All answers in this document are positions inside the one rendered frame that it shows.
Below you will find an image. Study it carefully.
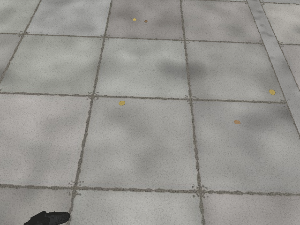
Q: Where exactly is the left robot hand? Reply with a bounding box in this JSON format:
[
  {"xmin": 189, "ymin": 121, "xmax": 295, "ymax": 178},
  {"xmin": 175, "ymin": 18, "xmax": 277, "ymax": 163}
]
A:
[{"xmin": 23, "ymin": 211, "xmax": 70, "ymax": 225}]

